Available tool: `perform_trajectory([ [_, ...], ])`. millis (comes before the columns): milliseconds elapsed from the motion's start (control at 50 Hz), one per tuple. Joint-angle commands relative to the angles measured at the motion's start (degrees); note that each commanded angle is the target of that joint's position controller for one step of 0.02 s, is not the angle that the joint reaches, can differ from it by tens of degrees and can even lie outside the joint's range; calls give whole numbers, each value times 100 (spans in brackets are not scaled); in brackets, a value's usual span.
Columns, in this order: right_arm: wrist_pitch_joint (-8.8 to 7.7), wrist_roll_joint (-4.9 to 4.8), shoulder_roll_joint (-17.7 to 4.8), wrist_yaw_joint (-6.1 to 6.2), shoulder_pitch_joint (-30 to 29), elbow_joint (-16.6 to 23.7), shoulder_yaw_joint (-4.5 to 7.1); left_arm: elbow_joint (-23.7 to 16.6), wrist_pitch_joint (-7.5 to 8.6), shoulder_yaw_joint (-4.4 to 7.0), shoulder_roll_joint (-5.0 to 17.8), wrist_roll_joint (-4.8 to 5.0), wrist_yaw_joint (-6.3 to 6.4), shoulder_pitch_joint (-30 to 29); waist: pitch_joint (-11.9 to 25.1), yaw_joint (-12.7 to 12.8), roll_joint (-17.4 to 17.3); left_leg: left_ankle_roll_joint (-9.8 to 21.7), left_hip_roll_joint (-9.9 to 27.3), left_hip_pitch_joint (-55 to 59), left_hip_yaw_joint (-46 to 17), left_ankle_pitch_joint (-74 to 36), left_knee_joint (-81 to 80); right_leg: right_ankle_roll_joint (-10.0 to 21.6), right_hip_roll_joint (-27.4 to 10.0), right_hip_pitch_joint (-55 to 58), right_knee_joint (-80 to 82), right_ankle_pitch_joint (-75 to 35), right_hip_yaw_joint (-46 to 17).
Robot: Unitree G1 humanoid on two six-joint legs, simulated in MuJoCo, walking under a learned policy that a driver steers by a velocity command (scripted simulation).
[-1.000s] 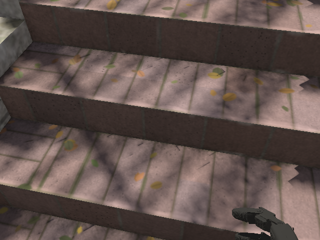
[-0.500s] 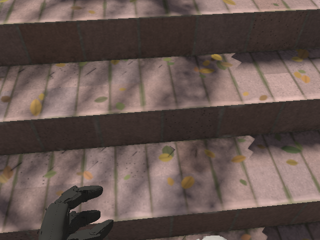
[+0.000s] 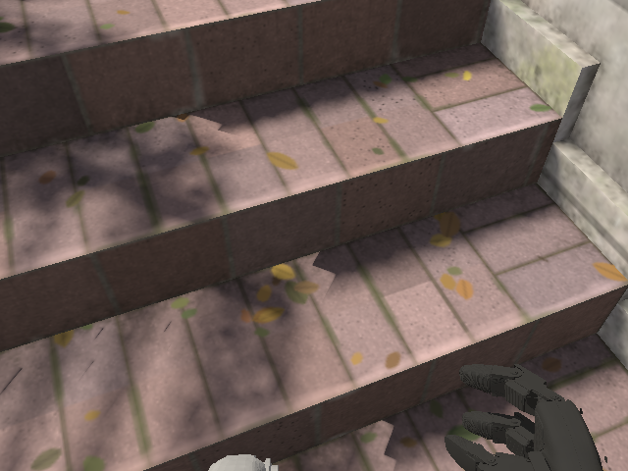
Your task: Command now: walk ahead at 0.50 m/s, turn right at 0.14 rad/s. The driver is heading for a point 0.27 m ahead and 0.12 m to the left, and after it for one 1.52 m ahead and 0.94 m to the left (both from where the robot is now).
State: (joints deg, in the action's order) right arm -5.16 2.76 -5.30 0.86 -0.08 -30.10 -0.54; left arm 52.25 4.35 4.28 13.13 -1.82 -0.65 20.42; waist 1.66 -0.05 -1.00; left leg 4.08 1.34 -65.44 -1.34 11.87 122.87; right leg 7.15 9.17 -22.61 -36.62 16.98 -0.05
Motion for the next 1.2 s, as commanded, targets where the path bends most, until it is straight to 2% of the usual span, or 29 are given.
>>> perform_trajectory([
  [20, 145, -97, 387, 125, -323, 350, -223, 185, 335, -140, 49, -45, -106, 468, -393, -3, 200, 203, -4, -1727, 178, 555, 1450, 362, -1799, 552, 1964, -802, -1770],
  [60, 216, -115, 520, 114, -994, 673, -334, 383, 314, -154, 97, -6, -79, 689, -583, 2, 45, 371, 0, -1938, 242, 578, 650, 34, -1675, 598, 2351, -170, -1357],
  [100, 382, -55, 291, 22, -1454, 791, -328, 420, 199, -176, 129, 205, 163, 824, -409, 211, -34, 292, 16, -957, 1047, 477, -847, 118, -1608, 562, 3291, -1475, -1098],
  [120, 403, -51, 236, -22, -1605, 965, -346, 364, 181, -178, 184, 161, 232, 827, -379, 252, 147, 282, 162, -353, 1142, 670, -1688, 133, -1670, 612, 3547, -2328, -925],
  [160, 414, -136, 210, -41, -673, 415, -310, 153, 169, -154, 294, 255, 353, 537, 441, -92, 310, 489, -83, 1918, 1556, 994, -3272, 55, -1491, 1001, 3063, -6520, 368],
  [180, 418, -305, 153, -25, -315, 164, -305, -38, 211, -76, 647, 389, 392, 518, 950, -137, 480, 489, -381, 3102, 1637, 758, -4114, 144, -1615, 993, 2665, -8562, 331],
  [220, 505, -382, -398, 91, 1046, -330, -58, -281, 449, 136, 1210, 456, 351, 209, 1828, -755, 1353, 472, -540, 3910, 1365, 764, -5381, 171, -2253, 2355, 1039, -11490, 47],
  [240, 459, -278, -625, 59, 1302, -510, 44, -387, 503, 171, 1227, 503, 206, 18, 1980, -923, 1290, 497, -755, 4452, 1245, 486, -6956, 76, -2080, 2708, -97, -11044, 200],
  [260, 417, -105, -1040, 56, 1295, -562, 252, -615, 583, 209, 986, 376, 140, -83, 1962, -969, 1105, 926, -406, 5179, -256, 112, -7949, -132, -1669, 1819, -2021, -8119, 22],
  [280, 453, -179, -1543, 14, 1607, -855, 421, -1023, 564, 66, 277, 279, -60, 537, 2309, -458, -1195, 2131, 1515, 7085, -3250, -5642, -8401, -774, -287, -864, -5046, -46, -111],
  [300, 502, -225, -1405, 111, 1403, -857, 522, -980, 504, 54, 168, -5, -210, 597, 2563, -417, -419, 2256, 1502, 6272, -4591, -3732, -9960, -687, -279, -1485, -7264, -427, -689],
  [340, 376, -229, -775, 95, 699, -1137, 449, -1641, 267, -101, -352, -241, -18, -290, 425, 281, 528, 1488, 1027, 4474, -3375, 56, -9712, -501, -703, -2892, -8112, -1053, -467],
  [400, 200, -185, -326, 46, 1233, -1760, 335, -1873, -12, -367, -655, -113, 190, -365, -521, 473, 615, 834, 263, 3664, -1266, -769, -9673, -328, -953, -3451, -7784, -1008, -427],
  [480, 115, -171, -872, 89, 1415, -1685, 443, -2083, -140, -420, -475, -222, 251, -778, -204, 530, 376, 515, -103, 3629, -676, -2486, -9342, -520, -1055, -3265, -6152, -1385, -43],
  [520, 74, -133, -1038, 205, 1821, -1531, 469, -1969, -182, -399, -497, -171, 341, -926, 360, 195, -78, 573, 194, 4602, -1172, -3858, -9131, -596, -939, -3856, -7293, -1434, 209],
  [600, 145, -187, -1172, 274, 2392, -1462, 573, -2351, -248, -507, -722, -238, 392, -1967, 254, -260, -209, 819, 514, 5878, -2353, -1813, -9460, -628, -1092, -5596, -8464, -988, -56],
  [760, 59, -160, -1329, 386, 2890, -1492, 648, -3015, -337, -620, -742, -159, 215, -3246, -73, -643, -153, 1183, 802, 7098, -2926, -2254, -9829, -769, -1081, -6762, -8429, 359, -92],
  [840, 217, -170, -1428, 424, 2861, -1598, 699, -3446, -501, -704, -822, -164, 186, -3457, 185, -539, -421, 1062, 613, 6973, -2828, -2536, -10234, -773, -1179, -5749, -6631, 233, -77],
  [860, 245, -269, -1736, 451, 2801, -1468, 776, -3526, -557, -791, -953, -42, 192, -3464, 301, -557, -581, 1073, 876, 6945, -2779, -3165, -10920, -554, -1271, -4904, -5546, 1253, -20],
  [900, 321, -177, -1718, 402, 2488, -1307, 808, -3488, -574, -751, -856, 116, 189, -3196, 375, -281, -830, 794, 845, 6428, -2058, -4639, -10808, -189, -1182, -3129, -4277, 2093, -8],
  [920, 343, -214, -1577, 277, 2188, -1217, 753, -2927, -559, -623, -785, 274, 214, -2153, 1028, 110, -652, 659, 519, 5836, -1257, -7495, -10366, -93, -596, -1165, -3852, 2070, 863],
  [940, 243, -387, -1718, 161, 2095, -1100, 790, -2798, -487, -437, -456, 348, 266, -1508, 1376, 395, -769, 488, 432, 5566, -1454, -8465, -9787, -54, -509, 110, -3001, 910, 823],
  [960, 40, -420, -1931, 27, 1731, -1052, 850, -2671, -406, -194, 26, 289, 353, -752, 1949, 935, -724, 320, 301, 5178, -1377, -7650, -8505, 132, -824, 1263, -2487, 682, -178],
  [980, 60, -561, -1627, -139, 1142, -475, 826, -2612, -473, -1, 761, -53, 458, -526, 2257, 1092, 1783, -180, -826, 3338, -1213, -3579, -6466, 810, -2440, 2015, -647, -526, -3114],
  [1000, 97, -18, -1475, -180, 1230, -385, 809, -2759, -646, 38, 788, -14, 544, -1119, 2501, 794, 2725, -455, -1265, 3203, -956, 1046, -3319, 1374, -3148, 976, 893, -769, -5060],
  [1020, 179, 137, -1027, -163, 1297, -262, 718, -2802, -660, -137, 194, 67, 540, -1761, 1872, 225, 2173, -429, -1021, 2538, -1427, 909, -2265, 1239, -2978, 304, 836, 450, -4618],
  [1060, 512, 253, -808, 82, 1470, -266, 596, -2482, -650, -351, -648, 65, 655, -2553, -106, -552, 1057, -365, -597, 2064, -782, 190, -2219, 555, -2616, -1643, 216, 2637, -2695],
  [1100, 768, 253, -759, 191, 2058, -462, 516, -2145, -529, -319, -579, -27, 617, -2427, -335, -829, 229, -400, -629, 2461, -362, -290, -1946, 357, -2281, -2247, -80, 2086, -1412],
  [1200, 891, 34, -772, 249, 1432, -68, 464, -1673, -209, -134, -39, -23, 389, -1884, -245, -717, 524, -419, -444, 1460, -516, -888, -2000, 324, -2499, -1165, 155, 1611, -884],
])
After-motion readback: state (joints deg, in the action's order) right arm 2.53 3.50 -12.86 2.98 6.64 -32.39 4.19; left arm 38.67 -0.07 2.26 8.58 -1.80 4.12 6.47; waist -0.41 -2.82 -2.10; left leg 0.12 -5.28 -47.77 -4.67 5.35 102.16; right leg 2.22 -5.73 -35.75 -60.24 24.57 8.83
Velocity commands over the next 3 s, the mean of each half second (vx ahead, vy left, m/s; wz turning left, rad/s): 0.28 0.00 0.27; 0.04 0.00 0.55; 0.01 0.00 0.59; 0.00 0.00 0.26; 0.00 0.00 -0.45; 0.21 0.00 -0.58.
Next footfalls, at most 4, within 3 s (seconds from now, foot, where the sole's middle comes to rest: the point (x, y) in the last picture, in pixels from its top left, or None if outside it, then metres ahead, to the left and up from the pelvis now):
0.24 left None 0.30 0.10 -0.58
0.94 right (347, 335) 0.61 -0.02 -0.41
1.42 left None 0.36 0.14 -0.45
1.76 right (263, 385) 0.51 0.12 -0.41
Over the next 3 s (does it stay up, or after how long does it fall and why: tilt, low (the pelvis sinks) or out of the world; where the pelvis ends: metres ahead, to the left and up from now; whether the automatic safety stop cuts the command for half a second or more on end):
stays up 0.48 0.34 0.35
